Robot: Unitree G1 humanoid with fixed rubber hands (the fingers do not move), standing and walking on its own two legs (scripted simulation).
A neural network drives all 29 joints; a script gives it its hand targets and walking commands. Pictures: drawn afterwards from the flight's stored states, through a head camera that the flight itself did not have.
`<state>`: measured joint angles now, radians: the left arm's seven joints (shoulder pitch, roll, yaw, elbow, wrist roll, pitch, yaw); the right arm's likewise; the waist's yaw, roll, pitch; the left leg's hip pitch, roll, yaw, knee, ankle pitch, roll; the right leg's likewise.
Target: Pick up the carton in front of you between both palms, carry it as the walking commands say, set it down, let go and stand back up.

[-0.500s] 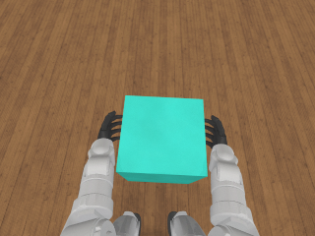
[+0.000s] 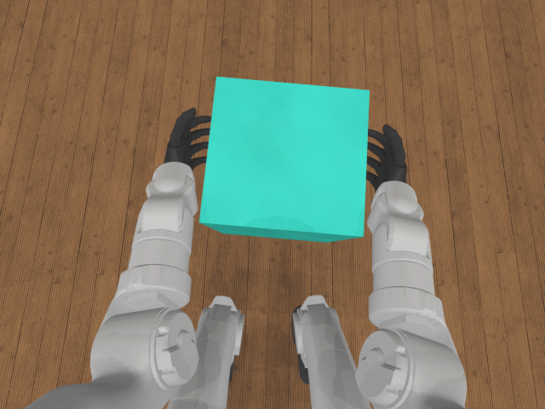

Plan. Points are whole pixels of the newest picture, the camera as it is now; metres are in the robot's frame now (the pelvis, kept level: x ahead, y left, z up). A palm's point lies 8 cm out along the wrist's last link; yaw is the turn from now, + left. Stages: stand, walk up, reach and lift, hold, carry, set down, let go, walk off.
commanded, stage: set down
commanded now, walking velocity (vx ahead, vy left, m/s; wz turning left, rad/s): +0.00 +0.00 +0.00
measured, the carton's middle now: (282, 175) +0.46 -0.02 -0.16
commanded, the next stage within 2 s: none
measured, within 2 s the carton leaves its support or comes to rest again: rests again in 1.32 s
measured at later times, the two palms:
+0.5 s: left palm (205, 166) +0.50 +0.12 -0.23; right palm (358, 187) +0.46 -0.17 -0.23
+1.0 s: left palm (220, 170) +0.54 +0.12 -0.39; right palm (342, 192) +0.49 -0.18 -0.38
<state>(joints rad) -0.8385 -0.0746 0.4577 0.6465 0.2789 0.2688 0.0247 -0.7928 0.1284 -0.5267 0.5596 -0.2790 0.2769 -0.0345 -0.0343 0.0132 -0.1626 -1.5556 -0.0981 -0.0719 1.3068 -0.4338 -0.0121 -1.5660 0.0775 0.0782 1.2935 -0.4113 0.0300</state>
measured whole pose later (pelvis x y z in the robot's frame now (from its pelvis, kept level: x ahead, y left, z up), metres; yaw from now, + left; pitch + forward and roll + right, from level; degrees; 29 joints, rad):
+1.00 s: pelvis -0.03 +0.01 -0.22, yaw -2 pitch +42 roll -3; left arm -1.50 0.28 0.16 0.98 0.03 0.26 0.10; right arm -1.34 -0.10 -0.45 0.74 -0.04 0.27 -0.16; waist -0.06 0.01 0.29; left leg -2.22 -0.15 -0.05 2.11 -0.62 -0.03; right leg -2.22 0.13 0.04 2.07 -0.59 0.08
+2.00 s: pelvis -0.04 +0.01 -0.25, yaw -2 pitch +33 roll -4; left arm -1.60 0.32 0.27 1.12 0.12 0.19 -0.03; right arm -1.45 -0.17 -0.53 0.94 -0.13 0.21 0.02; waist -0.07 0.00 0.47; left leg -2.19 -0.11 -0.01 2.26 -0.64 0.02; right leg -2.17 0.09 0.02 2.21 -0.61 0.08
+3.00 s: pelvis -0.03 +0.01 -0.13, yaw -3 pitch +46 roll -2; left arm -1.49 0.46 0.13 1.06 -0.06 0.22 0.01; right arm -1.31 -0.24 -0.33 0.86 0.10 0.21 -0.14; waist -0.09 0.01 0.08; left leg -2.06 -0.06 -0.03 1.79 -0.54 0.01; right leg -2.06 0.05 -0.01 1.74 -0.49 0.02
